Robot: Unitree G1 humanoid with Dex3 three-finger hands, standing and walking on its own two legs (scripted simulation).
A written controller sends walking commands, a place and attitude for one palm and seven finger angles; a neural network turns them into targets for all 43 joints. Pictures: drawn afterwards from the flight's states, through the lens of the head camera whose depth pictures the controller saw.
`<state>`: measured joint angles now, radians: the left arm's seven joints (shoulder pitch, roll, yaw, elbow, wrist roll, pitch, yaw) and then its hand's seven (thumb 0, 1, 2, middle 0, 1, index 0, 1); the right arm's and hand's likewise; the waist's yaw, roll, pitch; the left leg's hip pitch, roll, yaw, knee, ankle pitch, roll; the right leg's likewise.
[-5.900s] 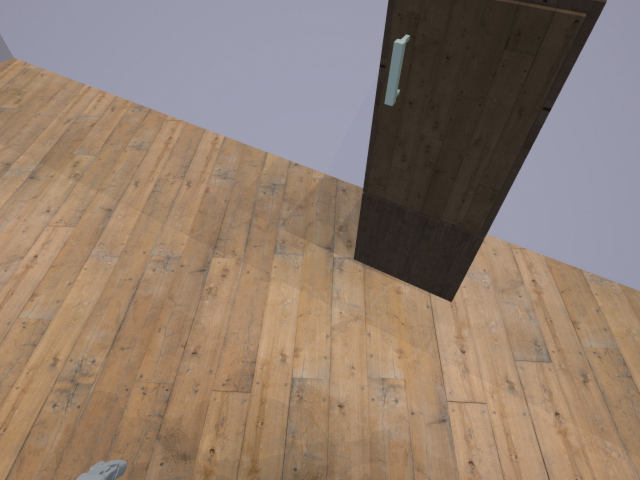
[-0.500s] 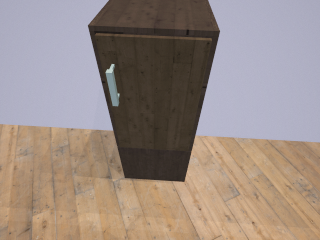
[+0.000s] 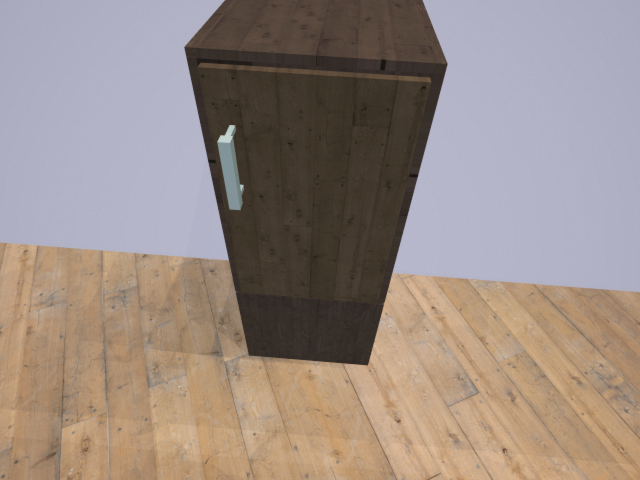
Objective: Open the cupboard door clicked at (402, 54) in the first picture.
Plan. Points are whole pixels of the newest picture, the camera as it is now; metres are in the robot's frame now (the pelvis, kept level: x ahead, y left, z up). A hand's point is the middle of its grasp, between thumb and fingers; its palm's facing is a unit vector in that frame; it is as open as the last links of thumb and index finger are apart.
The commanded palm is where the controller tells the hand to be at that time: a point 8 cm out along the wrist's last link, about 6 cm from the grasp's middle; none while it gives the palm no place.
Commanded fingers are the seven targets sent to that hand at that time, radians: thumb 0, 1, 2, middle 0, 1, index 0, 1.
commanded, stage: shuffle to correct the standing spot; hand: left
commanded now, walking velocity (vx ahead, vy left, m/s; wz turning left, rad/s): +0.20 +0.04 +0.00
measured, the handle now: (233, 168) +0.61 +0.20 +0.06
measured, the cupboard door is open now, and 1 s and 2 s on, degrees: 0 0 0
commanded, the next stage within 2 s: come to a stop and stand still in 0.12 s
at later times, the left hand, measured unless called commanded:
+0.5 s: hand out of the picture +0.07 +0.17 -0.18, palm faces +0.10 -0.98 -0.15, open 7.3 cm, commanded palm none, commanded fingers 0.00 0.90 0.90 -0.20 -0.30 -0.20 -0.30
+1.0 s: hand out of the picture +0.06 +0.18 -0.17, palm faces +0.03 -0.98 -0.18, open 7.3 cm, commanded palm none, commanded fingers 0.00 0.90 0.90 -0.20 -0.30 -0.20 -0.30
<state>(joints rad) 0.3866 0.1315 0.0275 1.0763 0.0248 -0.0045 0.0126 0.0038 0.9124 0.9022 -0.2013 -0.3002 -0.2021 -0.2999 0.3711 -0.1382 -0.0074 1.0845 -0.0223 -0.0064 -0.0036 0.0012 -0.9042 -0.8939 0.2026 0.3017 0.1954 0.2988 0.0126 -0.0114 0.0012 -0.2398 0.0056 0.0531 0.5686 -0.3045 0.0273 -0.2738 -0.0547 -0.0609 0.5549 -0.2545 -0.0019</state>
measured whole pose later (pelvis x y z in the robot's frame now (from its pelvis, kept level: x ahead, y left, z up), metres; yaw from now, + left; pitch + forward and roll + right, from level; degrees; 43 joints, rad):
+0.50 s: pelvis +0.07 +0.02 +0.00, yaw +1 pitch -2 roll -1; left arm 0.31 0.12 0.03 1.06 0.02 0.01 0.04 0.01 0.93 0.90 -0.20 -0.30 -0.20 -0.30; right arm 0.30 -0.13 -0.01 1.10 -0.01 -0.01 -0.03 0.03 -0.94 -0.89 0.20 0.30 0.20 0.30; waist 0.02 -0.01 0.04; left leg -0.27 0.03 0.08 0.56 -0.24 0.03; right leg -0.20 -0.05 -0.12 0.56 -0.31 0.01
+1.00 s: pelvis +0.04 +0.00 +0.01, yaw -1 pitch -1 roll +0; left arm 0.29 0.16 0.02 1.04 0.02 0.01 0.02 0.01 0.93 0.90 -0.20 -0.30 -0.20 -0.30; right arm 0.26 -0.16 -0.02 1.06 -0.02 0.01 -0.01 0.00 -0.94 -0.89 0.20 0.30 0.20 0.30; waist 0.00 -0.01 0.01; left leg -0.28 0.04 0.10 0.46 -0.16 0.01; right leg -0.23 -0.03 -0.10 0.48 -0.23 -0.02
